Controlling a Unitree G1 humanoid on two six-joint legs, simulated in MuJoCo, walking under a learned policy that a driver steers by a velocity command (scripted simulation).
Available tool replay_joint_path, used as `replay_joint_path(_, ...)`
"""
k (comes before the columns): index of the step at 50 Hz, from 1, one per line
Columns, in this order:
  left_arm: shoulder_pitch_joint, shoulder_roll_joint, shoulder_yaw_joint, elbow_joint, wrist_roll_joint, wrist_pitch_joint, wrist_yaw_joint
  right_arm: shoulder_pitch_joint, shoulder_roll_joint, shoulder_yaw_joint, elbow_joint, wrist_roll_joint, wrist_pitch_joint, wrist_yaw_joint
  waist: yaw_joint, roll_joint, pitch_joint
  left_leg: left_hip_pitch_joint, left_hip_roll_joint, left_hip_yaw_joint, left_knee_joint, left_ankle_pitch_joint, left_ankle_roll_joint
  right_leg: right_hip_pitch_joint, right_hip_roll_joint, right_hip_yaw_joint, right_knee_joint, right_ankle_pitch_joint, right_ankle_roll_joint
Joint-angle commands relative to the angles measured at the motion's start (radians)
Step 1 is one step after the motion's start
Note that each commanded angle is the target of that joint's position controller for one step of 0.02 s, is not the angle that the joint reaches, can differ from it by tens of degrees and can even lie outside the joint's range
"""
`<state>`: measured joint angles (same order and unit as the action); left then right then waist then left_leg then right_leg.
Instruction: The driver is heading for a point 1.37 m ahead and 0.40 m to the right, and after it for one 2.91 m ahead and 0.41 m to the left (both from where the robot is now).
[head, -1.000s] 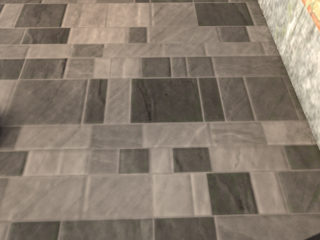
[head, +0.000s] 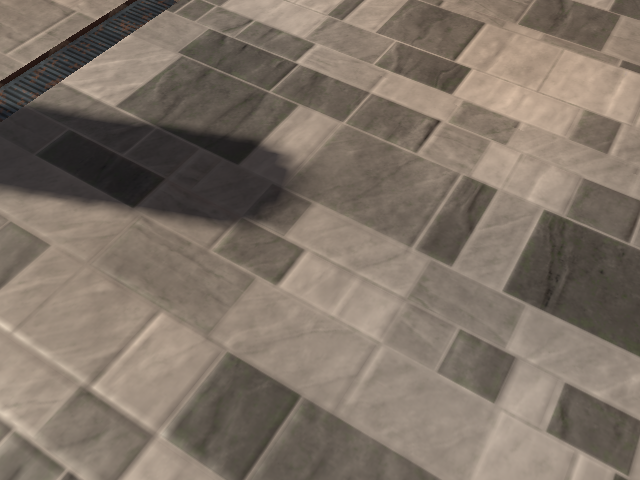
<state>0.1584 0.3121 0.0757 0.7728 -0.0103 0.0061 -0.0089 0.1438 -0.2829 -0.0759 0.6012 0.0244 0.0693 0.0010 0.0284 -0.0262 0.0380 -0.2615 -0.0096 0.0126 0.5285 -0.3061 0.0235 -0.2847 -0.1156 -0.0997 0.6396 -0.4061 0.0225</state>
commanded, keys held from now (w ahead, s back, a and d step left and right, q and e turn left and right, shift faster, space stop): w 1.00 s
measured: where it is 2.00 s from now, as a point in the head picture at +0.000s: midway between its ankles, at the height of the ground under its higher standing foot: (372, 247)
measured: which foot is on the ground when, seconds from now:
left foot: down 0.00-0.52, up 0.54-1.00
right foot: up 0.00-0.48, down 0.50-1.00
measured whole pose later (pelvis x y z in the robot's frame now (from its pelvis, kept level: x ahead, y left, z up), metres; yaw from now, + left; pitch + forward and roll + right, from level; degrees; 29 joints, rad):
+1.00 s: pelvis +0.46 -0.01 +0.00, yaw +2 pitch +3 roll -2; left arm 0.39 0.30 0.05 0.87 -0.02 -0.05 0.00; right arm 0.04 -0.25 -0.03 0.67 0.01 -0.09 0.05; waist 0.09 0.03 0.03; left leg -0.56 0.04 0.01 0.50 0.00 0.04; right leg 0.09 0.04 -0.03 0.25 -0.39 -0.02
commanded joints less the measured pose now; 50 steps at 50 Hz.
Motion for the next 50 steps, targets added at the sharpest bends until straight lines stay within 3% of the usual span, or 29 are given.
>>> replay_joint_path(1,-0.092,0.110,0.011,-0.114,0.008,-0.040,-0.008,0.241,-0.226,-0.057,-0.008,-0.021,-0.054,0.003,-0.137,0.254,-0.162,0.331,0.425,-0.605,-0.298,0.011,0.351,-0.470,0.061,0.099,0.436,-0.266,0.006)
replay_joint_path(2,-0.126,0.153,0.026,-0.121,-0.019,-0.042,-0.008,0.202,-0.190,-0.043,0.006,-0.021,-0.079,0.005,-0.113,0.219,-0.069,0.291,0.367,-0.544,-0.341,-0.196,0.305,-0.504,0.027,0.125,0.458,-0.168,-0.013)
replay_joint_path(3,-0.127,0.153,0.030,-0.108,-0.020,-0.043,-0.006,0.153,-0.161,-0.032,0.015,-0.013,-0.092,0.000,-0.093,0.212,-0.005,0.253,0.315,-0.479,-0.368,-0.280,0.253,-0.517,0.009,0.133,0.441,-0.068,-0.027)
replay_joint_path(5,-0.105,0.139,0.031,-0.084,-0.005,-0.053,-0.007,0.116,-0.136,-0.015,0.021,-0.011,-0.103,-0.012,-0.063,0.189,0.035,0.231,0.257,-0.383,-0.408,-0.165,0.202,-0.493,0.002,0.140,0.390,0.105,-0.027)
replay_joint_path(9,-0.077,0.089,0.018,-0.054,-0.004,-0.075,-0.014,0.154,-0.118,-0.012,0.041,-0.016,-0.130,-0.014,-0.062,0.122,-0.001,0.295,0.216,-0.250,-0.421,0.107,0.186,-0.482,0.014,0.126,0.279,0.300,-0.015)
replay_joint_path(14,-0.170,0.057,-0.001,-0.092,-0.002,-0.079,-0.009,0.215,-0.144,-0.018,0.095,-0.012,-0.146,-0.003,-0.106,0.132,0.040,0.254,0.208,-0.187,-0.425,0.151,0.181,-0.426,0.035,0.112,0.050,0.410,0.005)
replay_joint_path(19,-0.242,0.052,-0.013,-0.137,-0.014,-0.093,-0.035,0.269,-0.160,-0.023,0.146,-0.001,-0.146,-0.005,-0.122,0.120,0.082,0.275,0.253,-0.180,-0.389,0.222,0.181,-0.390,0.053,0.101,-0.071,0.383,-0.031)
replay_joint_path(22,-0.195,0.085,-0.006,-0.133,-0.014,-0.110,-0.044,0.262,-0.181,-0.031,0.164,-0.001,-0.138,-0.017,-0.077,0.140,0.045,0.332,0.275,-0.178,-0.322,0.388,0.151,-0.296,0.075,0.091,-0.103,0.317,-0.075)
replay_joint_path(23,-0.142,0.100,0.002,-0.122,-0.015,-0.111,-0.040,0.245,-0.189,-0.032,0.164,-0.004,-0.134,-0.018,-0.038,0.148,0.004,0.326,0.260,-0.158,-0.251,0.573,0.137,-0.193,0.106,0.063,-0.113,0.301,-0.096)
replay_joint_path(24,-0.017,0.130,0.021,-0.085,-0.014,-0.108,-0.032,0.232,-0.182,-0.027,0.163,-0.006,-0.128,-0.021,0.030,0.139,-0.080,0.297,0.213,-0.111,-0.094,0.762,0.112,-0.009,0.140,0.037,-0.131,0.317,-0.123)
replay_joint_path(25,0.161,0.170,0.039,-0.042,-0.007,-0.101,-0.024,0.236,-0.149,-0.012,0.152,-0.014,-0.126,-0.020,0.098,0.104,-0.208,0.142,0.161,-0.067,0.141,0.720,0.077,0.277,0.080,0.093,-0.098,0.320,-0.166)
replay_joint_path(26,0.288,0.278,0.063,-0.028,0.015,-0.097,-0.019,0.338,-0.054,0.019,0.121,-0.017,-0.140,-0.012,0.086,-0.158,-0.381,-0.253,0.008,-0.023,0.574,0.260,-0.004,0.677,-0.198,0.554,-0.152,0.132,-0.320)
replay_joint_path(27,0.303,0.206,0.040,-0.016,0.004,-0.096,-0.025,0.321,-0.059,0.023,0.133,-0.004,-0.167,-0.009,0.091,-0.247,-0.435,-0.396,-0.060,-0.161,0.728,-0.259,-0.011,0.694,-0.276,0.872,-0.358,-0.025,-0.364)
replay_joint_path(28,0.216,0.152,0.021,-0.026,-0.002,-0.096,-0.022,0.234,-0.146,-0.003,0.116,0.025,-0.177,0.000,0.082,-0.164,-0.254,-0.502,0.012,-0.166,0.804,-0.213,0.006,0.573,-0.247,0.741,-0.371,-0.078,-0.309)
replay_joint_path(29,0.149,0.125,0.012,-0.040,-0.001,-0.093,-0.019,0.170,-0.149,0.001,0.099,0.025,-0.182,0.001,0.055,-0.084,-0.156,-0.501,0.069,-0.126,0.774,-0.126,0.022,0.430,-0.215,0.612,-0.380,-0.023,-0.279)
replay_joint_path(30,0.098,0.098,0.003,-0.047,0.005,-0.093,-0.021,0.137,-0.138,0.001,0.094,0.007,-0.181,-0.001,0.027,-0.024,-0.083,-0.473,0.107,-0.103,0.711,-0.049,0.021,0.299,-0.174,0.517,-0.408,0.079,-0.265)
replay_joint_path(31,0.066,0.078,-0.004,-0.054,0.018,-0.098,-0.023,0.146,-0.127,-0.004,0.099,-0.004,-0.172,-0.002,-0.007,-0.040,-0.056,-0.417,0.139,-0.108,0.661,0.009,0.020,0.211,-0.138,0.450,-0.437,0.160,-0.253)
replay_joint_path(33,0.048,0.079,-0.003,-0.050,0.017,-0.110,-0.023,0.187,-0.092,0.002,0.116,-0.009,-0.151,-0.004,-0.040,-0.060,-0.050,-0.354,0.152,-0.096,0.625,0.058,0.004,0.130,-0.107,0.372,-0.488,0.260,-0.265)
replay_joint_path(35,0.059,0.092,0.000,-0.034,0.010,-0.121,-0.021,0.162,-0.082,0.005,0.107,-0.017,-0.137,-0.010,-0.049,-0.044,-0.022,-0.385,0.160,-0.083,0.567,0.111,-0.021,0.099,-0.096,0.299,-0.519,0.357,-0.274)
replay_joint_path(37,0.087,0.103,0.002,-0.017,0.008,-0.120,-0.013,0.089,-0.078,0.007,0.080,-0.026,-0.140,-0.013,-0.032,-0.027,0.003,-0.438,0.163,-0.074,0.456,0.210,-0.043,0.115,-0.083,0.249,-0.529,0.446,-0.270)
replay_joint_path(40,0.123,0.115,0.003,-0.005,0.001,-0.111,-0.002,-0.023,-0.046,0.021,0.053,-0.021,-0.156,0.001,0.007,-0.022,0.020,-0.385,0.132,-0.036,0.212,0.391,-0.044,0.114,-0.033,0.160,-0.529,0.477,-0.230)
replay_joint_path(42,0.177,0.133,0.005,0.015,-0.007,-0.104,0.002,-0.102,-0.032,0.028,0.032,-0.015,-0.163,0.013,0.042,-0.016,0.032,-0.357,0.106,-0.015,0.110,0.449,-0.043,0.145,-0.044,0.156,-0.529,0.443,-0.223)
replay_joint_path(45,0.230,0.141,0.008,0.041,-0.013,-0.085,0.005,-0.176,-0.042,0.028,0.000,-0.007,-0.171,0.034,0.062,-0.017,0.050,-0.396,0.090,-0.024,0.023,0.420,-0.022,0.268,-0.096,0.177,-0.488,0.463,-0.224)
replay_joint_path(48,0.237,0.155,0.016,0.055,-0.015,-0.065,0.012,-0.175,-0.070,0.020,-0.015,-0.009,-0.174,0.050,0.032,-0.034,0.029,-0.376,0.067,-0.023,-0.025,0.297,0.020,0.381,-0.140,0.192,-0.404,0.603,-0.201)
replay_joint_path(49,0.226,0.167,0.019,0.053,-0.013,-0.061,0.015,-0.134,-0.089,0.011,-0.008,-0.011,-0.174,0.050,0.005,-0.052,-0.003,-0.307,0.043,-0.006,-0.028,0.250,0.037,0.399,-0.137,0.187,-0.348,0.746,-0.191)
replay_joint_path(50,0.208,0.174,0.020,0.051,-0.011,-0.054,0.017,-0.040,-0.117,-0.004,0.016,-0.012,-0.173,0.046,-0.054,-0.061,-0.066,-0.172,0.009,0.024,-0.047,0.238,0.062,0.396,-0.114,0.164,-0.229,0.915,-0.175)
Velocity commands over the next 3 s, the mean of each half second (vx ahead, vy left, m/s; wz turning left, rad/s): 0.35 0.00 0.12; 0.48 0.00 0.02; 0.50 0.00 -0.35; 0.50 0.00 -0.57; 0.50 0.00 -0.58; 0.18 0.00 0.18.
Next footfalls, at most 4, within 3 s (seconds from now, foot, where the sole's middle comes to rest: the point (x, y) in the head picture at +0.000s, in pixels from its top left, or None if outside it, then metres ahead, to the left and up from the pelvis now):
0.50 right None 0.33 -0.12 -0.77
1.02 left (281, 388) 0.65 0.11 -0.77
1.56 right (399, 292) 0.92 -0.16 -0.77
2.06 left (368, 190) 1.25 -0.09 -0.77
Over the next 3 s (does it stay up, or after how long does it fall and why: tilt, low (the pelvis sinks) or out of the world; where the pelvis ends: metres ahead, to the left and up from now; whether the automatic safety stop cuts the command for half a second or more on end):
stays up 1.31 -0.37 0.01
